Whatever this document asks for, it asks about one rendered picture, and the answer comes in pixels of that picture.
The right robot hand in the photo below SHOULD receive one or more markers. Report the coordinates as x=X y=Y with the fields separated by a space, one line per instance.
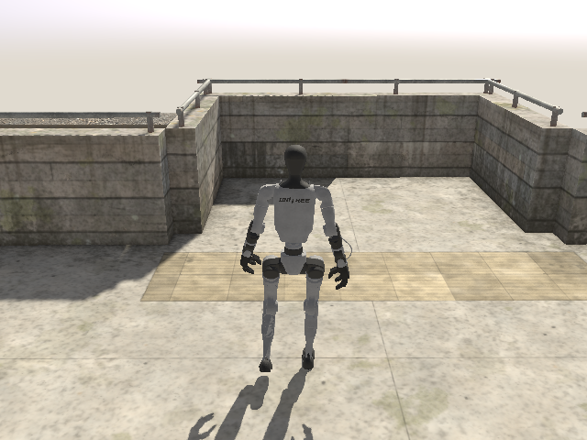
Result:
x=343 y=277

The robot right upper arm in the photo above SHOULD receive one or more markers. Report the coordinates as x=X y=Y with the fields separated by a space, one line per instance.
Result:
x=328 y=212

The left robot hand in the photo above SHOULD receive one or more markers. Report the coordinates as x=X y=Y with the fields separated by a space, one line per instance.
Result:
x=251 y=260

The robot right forearm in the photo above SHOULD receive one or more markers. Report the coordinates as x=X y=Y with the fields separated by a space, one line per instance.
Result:
x=337 y=249

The left robot shin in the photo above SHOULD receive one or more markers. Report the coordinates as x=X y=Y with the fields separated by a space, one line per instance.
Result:
x=267 y=330

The robot left upper arm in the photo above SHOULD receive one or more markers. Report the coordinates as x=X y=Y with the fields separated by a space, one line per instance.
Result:
x=266 y=192

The robot left forearm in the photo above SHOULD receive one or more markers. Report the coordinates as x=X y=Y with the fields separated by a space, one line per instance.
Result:
x=250 y=242

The humanoid robot head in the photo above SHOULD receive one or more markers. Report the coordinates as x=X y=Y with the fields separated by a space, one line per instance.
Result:
x=295 y=158

